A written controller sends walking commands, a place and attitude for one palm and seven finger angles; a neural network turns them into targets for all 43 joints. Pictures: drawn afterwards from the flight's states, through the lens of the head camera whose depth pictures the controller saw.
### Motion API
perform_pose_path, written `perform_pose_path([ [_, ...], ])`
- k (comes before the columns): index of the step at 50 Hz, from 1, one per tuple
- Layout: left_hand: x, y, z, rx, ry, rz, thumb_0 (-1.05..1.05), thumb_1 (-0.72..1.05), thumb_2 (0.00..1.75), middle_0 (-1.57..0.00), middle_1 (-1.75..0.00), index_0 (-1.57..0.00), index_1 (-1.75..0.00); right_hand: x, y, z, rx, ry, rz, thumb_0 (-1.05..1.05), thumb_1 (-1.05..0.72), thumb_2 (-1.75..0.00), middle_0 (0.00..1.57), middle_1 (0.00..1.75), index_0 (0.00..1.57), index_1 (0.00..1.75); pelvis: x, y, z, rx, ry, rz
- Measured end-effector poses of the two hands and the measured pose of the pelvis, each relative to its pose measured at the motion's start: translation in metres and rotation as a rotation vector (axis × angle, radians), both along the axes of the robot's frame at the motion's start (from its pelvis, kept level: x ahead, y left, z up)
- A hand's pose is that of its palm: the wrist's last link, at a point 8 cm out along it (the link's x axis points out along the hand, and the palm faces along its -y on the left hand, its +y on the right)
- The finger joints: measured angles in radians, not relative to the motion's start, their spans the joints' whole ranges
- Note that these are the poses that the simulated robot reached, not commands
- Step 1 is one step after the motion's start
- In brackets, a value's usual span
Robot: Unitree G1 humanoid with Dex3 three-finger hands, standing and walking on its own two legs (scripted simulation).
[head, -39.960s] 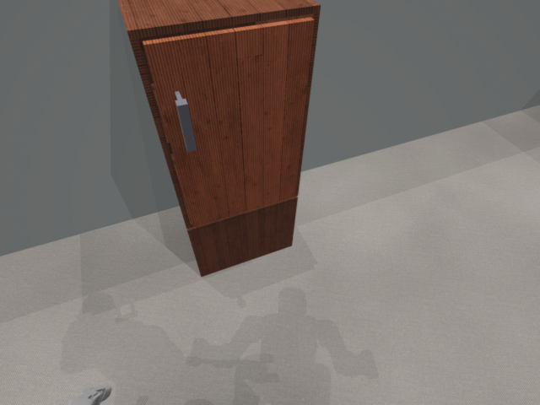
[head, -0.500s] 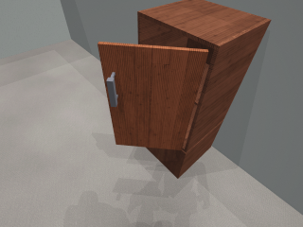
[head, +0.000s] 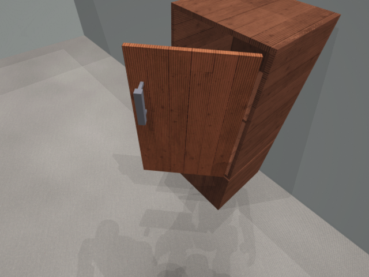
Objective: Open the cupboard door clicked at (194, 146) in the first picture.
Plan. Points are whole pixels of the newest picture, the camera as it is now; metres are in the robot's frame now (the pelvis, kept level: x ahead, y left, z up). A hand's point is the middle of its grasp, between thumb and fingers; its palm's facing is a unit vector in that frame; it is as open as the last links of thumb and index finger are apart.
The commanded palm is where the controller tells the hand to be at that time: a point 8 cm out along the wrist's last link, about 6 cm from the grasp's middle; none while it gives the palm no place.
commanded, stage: look again from close up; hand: left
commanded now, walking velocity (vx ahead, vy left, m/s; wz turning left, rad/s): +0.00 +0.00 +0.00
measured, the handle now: (141, 103) +0.59 +0.17 +0.02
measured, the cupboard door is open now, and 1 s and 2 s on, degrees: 43 43 43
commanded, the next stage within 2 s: raise the hand with hooked fingers in 0.48 s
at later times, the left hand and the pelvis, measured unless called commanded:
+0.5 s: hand out of the picture +0.05 +0.17 -0.18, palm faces -0.02 -0.98 -0.19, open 7.4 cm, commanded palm none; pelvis +0.02 +0.00 +0.00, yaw -1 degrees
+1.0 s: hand (112, 260) +0.17 +0.17 -0.07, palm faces +0.01 -1.00 +0.00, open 8.6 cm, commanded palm +0.16 +0.23 -0.04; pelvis -0.01 -0.05 -0.07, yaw +2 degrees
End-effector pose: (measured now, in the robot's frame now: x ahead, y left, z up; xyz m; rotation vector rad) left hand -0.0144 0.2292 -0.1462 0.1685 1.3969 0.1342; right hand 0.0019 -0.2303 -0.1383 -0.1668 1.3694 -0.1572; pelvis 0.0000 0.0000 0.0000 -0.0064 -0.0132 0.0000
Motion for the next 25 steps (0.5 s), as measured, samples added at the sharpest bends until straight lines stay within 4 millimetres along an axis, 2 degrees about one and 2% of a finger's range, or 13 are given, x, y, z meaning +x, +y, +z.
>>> perform_pose_path([
  [7, 0.015, -0.007, -0.001, -0.013, -0.014, -0.005, 0.00, 0.91, 0.89, -0.20, -0.30, -0.20, -0.30, 0.031, -0.001, 0.002, -0.002, -0.057, 0.011, 0.01, -0.91, -0.90, 0.20, 0.30, 0.20, 0.30, 0.009, -0.002, 0.001, 0.002, -0.001, -0.006],
  [13, 0.034, -0.011, -0.002, -0.021, -0.047, -0.013, 0.00, 0.91, 0.89, -0.20, -0.30, -0.20, -0.30, 0.049, -0.004, 0.005, -0.013, -0.089, 0.018, 0.00, -0.91, -0.90, 0.20, 0.30, 0.20, 0.30, 0.016, -0.003, 0.001, 0.002, -0.006, -0.010],
  [19, 0.050, -0.010, -0.002, -0.018, -0.069, -0.022, 0.00, 0.91, 0.89, -0.20, -0.30, -0.20, -0.30, 0.056, -0.006, 0.006, -0.018, -0.092, 0.018, 0.00, -0.91, -0.90, 0.20, 0.30, 0.20, 0.30, 0.021, -0.004, 0.002, 0.003, -0.008, -0.012],
  [25, 0.056, -0.007, 0.000, -0.007, -0.068, -0.026, 0.00, 0.91, 0.89, -0.20, -0.30, -0.20, -0.30, 0.052, -0.007, 0.005, -0.016, -0.067, 0.012, 0.00, -0.91, -0.90, 0.20, 0.30, 0.20, 0.30, 0.024, -0.005, 0.002, 0.004, -0.007, -0.013],
])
